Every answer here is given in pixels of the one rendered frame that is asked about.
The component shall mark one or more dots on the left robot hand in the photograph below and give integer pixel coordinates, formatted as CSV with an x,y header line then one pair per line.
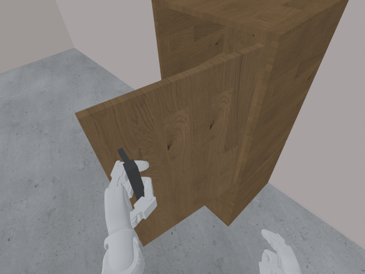
x,y
117,199

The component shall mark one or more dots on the left robot forearm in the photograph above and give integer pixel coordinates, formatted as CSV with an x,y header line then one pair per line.
x,y
123,255

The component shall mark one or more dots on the right robot hand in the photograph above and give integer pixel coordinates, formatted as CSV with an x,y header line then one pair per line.
x,y
284,262

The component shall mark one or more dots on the cupboard door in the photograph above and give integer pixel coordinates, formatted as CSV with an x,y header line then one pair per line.
x,y
188,127

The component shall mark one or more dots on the handle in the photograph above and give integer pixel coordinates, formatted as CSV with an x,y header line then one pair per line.
x,y
133,174

